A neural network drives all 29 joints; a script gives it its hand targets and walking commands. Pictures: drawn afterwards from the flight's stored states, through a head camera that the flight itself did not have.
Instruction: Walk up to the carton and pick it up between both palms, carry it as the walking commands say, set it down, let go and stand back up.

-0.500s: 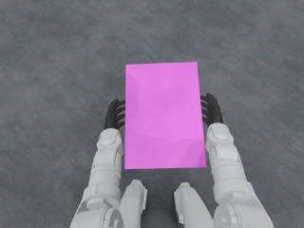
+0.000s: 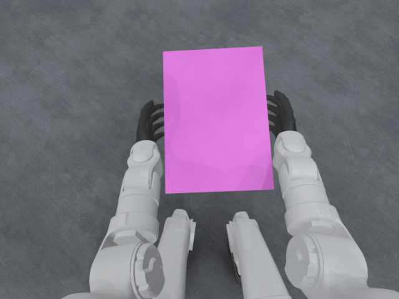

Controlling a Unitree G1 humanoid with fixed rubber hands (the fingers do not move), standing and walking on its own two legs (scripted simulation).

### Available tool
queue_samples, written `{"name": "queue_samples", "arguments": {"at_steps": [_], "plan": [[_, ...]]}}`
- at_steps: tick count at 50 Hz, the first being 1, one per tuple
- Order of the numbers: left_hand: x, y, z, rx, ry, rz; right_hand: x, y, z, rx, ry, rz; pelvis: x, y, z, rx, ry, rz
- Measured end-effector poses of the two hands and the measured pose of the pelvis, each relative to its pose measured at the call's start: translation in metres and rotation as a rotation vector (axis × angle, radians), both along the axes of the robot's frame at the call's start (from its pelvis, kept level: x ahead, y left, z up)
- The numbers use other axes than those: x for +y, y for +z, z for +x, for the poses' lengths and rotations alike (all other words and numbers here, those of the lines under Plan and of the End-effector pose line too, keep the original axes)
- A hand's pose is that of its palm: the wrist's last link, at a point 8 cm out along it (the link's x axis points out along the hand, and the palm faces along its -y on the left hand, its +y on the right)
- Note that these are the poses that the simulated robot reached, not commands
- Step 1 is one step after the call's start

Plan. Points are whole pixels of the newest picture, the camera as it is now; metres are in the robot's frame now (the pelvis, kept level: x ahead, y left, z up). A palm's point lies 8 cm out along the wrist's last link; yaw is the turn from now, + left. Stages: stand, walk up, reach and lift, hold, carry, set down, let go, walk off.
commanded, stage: set down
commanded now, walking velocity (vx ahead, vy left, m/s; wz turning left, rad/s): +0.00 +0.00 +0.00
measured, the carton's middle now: (213, 133) +0.44 -0.01 -0.14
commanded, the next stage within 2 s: none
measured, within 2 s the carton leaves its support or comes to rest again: neither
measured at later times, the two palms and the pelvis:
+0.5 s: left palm (159, 139) +0.44 +0.12 -0.16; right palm (274, 130) +0.45 -0.15 -0.15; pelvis -0.02 +0.00 -0.07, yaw +0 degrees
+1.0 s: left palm (167, 139) +0.46 +0.12 -0.25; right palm (266, 129) +0.48 -0.16 -0.24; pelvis -0.03 -0.01 -0.14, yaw +0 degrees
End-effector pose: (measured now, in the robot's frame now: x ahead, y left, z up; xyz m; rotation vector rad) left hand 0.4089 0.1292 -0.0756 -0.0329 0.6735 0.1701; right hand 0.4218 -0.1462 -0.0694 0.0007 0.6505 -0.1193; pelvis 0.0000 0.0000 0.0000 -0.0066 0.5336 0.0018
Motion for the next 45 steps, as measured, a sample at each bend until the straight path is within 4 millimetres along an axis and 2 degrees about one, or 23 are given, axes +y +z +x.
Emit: {"name": "queue_samples", "arguments": {"at_steps": [45], "plan": [[-0.011,-0.158,0.048,0.045,0.012,0.005,-0.011,-0.154,0.057,0.045,0.034,-0.022,-0.008,-0.125,-0.024,0.147,-0.022,0.025]]}}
